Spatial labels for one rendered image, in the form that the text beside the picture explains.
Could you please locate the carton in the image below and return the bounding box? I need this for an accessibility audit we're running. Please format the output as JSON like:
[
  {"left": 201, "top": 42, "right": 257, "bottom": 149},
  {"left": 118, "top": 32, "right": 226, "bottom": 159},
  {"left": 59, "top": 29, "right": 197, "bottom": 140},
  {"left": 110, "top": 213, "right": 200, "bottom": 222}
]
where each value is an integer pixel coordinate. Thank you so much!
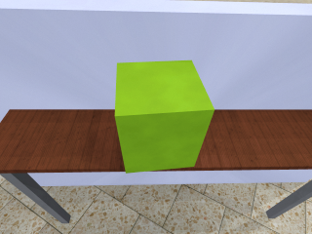
[{"left": 114, "top": 59, "right": 215, "bottom": 174}]

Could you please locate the table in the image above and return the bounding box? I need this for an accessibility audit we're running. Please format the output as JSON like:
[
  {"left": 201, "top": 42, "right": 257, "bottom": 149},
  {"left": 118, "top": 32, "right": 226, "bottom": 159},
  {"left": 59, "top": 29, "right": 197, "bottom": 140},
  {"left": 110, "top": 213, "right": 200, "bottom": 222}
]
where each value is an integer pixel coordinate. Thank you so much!
[{"left": 0, "top": 109, "right": 312, "bottom": 224}]

